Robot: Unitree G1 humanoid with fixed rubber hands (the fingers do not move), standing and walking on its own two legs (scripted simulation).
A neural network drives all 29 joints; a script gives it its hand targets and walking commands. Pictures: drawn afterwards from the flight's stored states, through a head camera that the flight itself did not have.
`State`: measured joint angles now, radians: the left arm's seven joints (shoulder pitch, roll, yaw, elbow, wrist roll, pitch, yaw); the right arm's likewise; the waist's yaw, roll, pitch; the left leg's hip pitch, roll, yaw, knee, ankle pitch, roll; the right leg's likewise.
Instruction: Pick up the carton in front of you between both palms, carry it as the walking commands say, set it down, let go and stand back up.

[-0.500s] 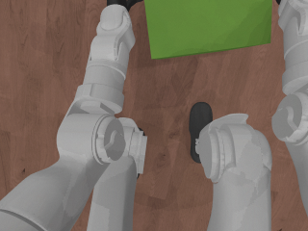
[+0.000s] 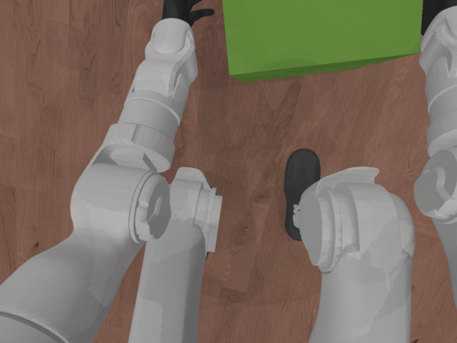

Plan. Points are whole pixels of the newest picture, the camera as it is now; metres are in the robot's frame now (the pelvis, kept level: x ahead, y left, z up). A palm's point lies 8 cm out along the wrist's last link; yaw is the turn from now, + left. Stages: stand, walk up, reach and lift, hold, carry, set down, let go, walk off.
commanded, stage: set down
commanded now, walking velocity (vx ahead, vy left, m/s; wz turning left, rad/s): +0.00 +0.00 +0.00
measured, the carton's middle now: (301, 1) +0.54 -0.14 -0.25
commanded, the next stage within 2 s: let go in 1.22 s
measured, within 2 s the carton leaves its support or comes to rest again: neither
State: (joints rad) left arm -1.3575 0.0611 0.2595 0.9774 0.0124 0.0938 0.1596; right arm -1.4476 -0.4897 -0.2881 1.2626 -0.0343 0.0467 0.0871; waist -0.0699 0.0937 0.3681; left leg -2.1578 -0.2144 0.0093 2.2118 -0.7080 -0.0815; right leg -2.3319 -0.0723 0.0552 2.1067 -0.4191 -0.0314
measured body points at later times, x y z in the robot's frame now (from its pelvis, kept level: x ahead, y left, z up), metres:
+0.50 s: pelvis -0.01 +0.00 +0.05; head +0.32 -0.10 +0.33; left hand +0.54 +0.03 -0.08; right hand +0.50 -0.35 -0.08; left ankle +0.09 +0.12 -0.34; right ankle +0.14 -0.13 -0.34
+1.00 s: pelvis +0.02 -0.02 +0.18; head +0.33 -0.11 +0.49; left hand +0.54 +0.04 +0.07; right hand +0.51 -0.36 +0.06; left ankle +0.09 +0.12 -0.34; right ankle +0.14 -0.13 -0.34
